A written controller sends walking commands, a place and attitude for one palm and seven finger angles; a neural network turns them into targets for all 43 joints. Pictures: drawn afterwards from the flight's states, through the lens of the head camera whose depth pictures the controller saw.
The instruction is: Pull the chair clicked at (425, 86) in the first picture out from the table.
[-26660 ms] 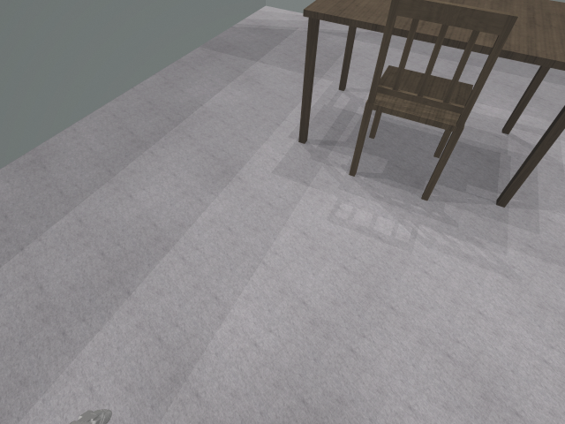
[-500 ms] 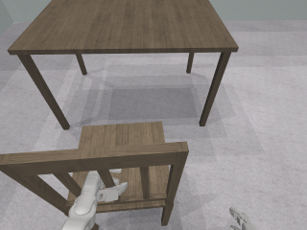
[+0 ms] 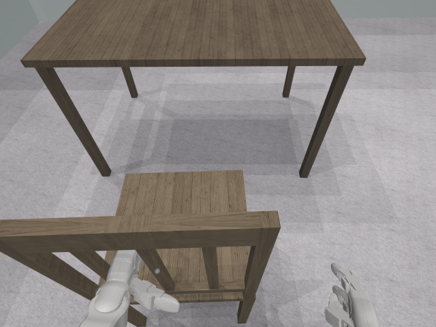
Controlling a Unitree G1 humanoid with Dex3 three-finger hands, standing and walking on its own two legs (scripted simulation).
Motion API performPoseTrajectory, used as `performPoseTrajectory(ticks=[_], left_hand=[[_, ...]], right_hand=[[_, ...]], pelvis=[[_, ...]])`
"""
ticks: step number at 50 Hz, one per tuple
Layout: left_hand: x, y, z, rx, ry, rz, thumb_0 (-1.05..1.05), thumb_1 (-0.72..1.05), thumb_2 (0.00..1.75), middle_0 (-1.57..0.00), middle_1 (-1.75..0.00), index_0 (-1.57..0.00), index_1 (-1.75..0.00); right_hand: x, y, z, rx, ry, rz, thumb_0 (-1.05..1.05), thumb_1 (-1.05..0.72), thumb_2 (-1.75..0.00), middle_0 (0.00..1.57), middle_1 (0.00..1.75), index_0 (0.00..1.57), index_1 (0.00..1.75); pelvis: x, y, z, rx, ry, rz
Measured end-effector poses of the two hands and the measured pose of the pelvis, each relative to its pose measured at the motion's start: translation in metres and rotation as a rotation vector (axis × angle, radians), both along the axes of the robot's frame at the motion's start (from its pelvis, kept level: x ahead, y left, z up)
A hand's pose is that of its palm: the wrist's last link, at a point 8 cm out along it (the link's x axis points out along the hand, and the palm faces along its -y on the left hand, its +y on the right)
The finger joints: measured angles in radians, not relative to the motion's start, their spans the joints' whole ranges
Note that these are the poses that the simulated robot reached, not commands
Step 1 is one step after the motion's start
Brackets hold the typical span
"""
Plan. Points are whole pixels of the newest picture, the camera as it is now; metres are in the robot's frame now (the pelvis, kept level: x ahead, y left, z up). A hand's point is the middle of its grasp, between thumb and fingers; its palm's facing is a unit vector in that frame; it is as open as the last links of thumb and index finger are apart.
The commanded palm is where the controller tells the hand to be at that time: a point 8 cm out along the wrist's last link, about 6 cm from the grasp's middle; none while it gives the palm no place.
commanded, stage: open the thumb and straighten the fingers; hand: left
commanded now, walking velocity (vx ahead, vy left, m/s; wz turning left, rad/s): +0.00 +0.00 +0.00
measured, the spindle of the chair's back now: (158, 269) +0.25 +0.13 -0.07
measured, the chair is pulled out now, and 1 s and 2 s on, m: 0.58 0.58 0.58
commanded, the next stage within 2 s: draw the fingers out of the gap in 0.02 s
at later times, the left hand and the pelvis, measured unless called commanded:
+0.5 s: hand (148, 309) +0.17 +0.13 -0.04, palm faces -0.03 -0.99 -0.15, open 17.5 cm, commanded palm +0.15 +0.18 -0.01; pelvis +0.00 +0.00 -0.01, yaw +1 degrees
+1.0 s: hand out of the picture +0.11 +0.13 -0.04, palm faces -0.01 -0.99 -0.13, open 17.5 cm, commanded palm +0.08 +0.18 -0.01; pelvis -0.01 +0.01 -0.02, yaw +1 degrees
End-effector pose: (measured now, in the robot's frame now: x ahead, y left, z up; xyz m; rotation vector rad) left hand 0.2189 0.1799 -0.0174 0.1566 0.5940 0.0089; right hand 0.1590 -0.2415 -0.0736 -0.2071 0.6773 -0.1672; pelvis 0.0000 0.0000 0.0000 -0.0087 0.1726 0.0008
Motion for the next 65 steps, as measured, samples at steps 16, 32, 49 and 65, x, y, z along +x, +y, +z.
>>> performPoseTrajectory(ticks=[16, 32, 49, 65], left_hand=[[-0.034, 0.008, -0.003, 0.006, 0.038, 0.012, -0.01, -0.54, 0.20, -0.01, -0.01, -0.01, -0.01], [-0.078, 0.004, 0.000, -0.008, 0.032, 0.017, -0.01, -0.54, 0.20, -0.01, 0.00, -0.01, 0.00], [-0.123, 0.002, 0.001, -0.019, 0.060, 0.030, -0.01, -0.54, 0.20, -0.01, 0.00, -0.01, 0.00], [-0.109, 0.022, 0.052, -0.112, -0.468, 0.017, -0.01, -0.54, 0.20, -0.01, 0.00, -0.03, -0.01]], right_hand=[[-0.010, -0.007, -0.006, -0.010, 0.016, -0.037, 0.02, -0.90, -0.90, 0.20, 0.30, 0.21, 0.30], [0.001, 0.011, -0.003, 0.000, -0.069, -0.015, 0.02, -0.90, -0.90, 0.20, 0.30, 0.21, 0.30], [0.014, 0.023, -0.001, 0.008, -0.125, -0.010, 0.02, -0.90, -0.90, 0.20, 0.30, 0.21, 0.30], [0.006, 0.025, -0.031, 0.047, -0.077, -0.012, 0.02, -0.90, -0.90, 0.20, 0.30, 0.21, 0.30]], pelvis=[[0.003, -0.004, -0.006, -0.004, 0.015, 0.005], [-0.006, 0.002, -0.013, -0.012, 0.013, 0.018], [-0.008, 0.007, -0.024, -0.023, 0.025, 0.021], [-0.021, 0.005, -0.043, -0.034, 0.052, 0.013]])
